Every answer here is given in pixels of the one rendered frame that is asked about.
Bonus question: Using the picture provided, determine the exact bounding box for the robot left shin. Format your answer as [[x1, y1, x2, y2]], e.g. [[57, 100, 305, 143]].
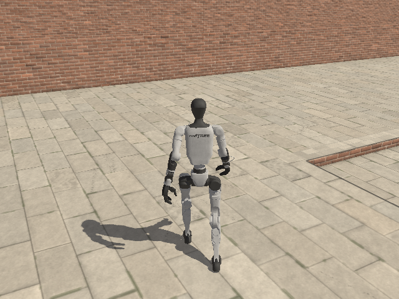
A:
[[181, 199, 191, 236]]

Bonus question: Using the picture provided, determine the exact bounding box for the robot right forearm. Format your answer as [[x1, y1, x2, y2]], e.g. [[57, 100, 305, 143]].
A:
[[221, 148, 230, 168]]

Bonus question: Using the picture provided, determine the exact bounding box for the left robot hand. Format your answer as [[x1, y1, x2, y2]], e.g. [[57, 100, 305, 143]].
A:
[[162, 185, 177, 204]]

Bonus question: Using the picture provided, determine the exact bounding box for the right robot hand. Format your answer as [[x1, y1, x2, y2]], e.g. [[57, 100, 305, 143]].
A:
[[216, 165, 230, 176]]

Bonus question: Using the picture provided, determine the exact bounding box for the humanoid robot head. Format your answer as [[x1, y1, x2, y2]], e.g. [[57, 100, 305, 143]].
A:
[[188, 98, 209, 128]]

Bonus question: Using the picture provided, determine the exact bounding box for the right robot upper arm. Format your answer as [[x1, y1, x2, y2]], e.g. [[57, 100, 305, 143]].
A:
[[212, 125, 228, 157]]

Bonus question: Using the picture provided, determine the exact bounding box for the left robot upper arm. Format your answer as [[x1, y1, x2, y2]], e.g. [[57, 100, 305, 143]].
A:
[[171, 125, 186, 161]]

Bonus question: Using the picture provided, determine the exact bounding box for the robot left forearm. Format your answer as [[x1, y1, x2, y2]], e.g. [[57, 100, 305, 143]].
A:
[[164, 152, 177, 186]]

